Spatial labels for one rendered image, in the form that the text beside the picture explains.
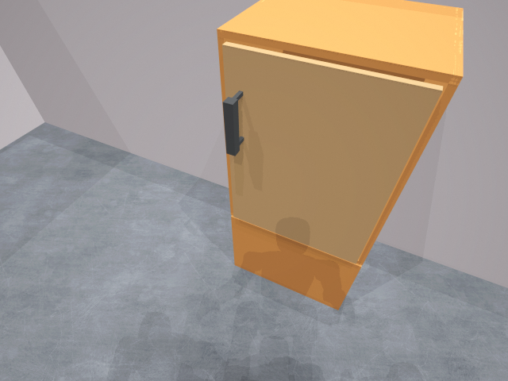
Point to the handle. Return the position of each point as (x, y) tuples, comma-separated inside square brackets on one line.
[(231, 120)]

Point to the cupboard door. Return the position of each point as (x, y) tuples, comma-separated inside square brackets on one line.
[(324, 145)]

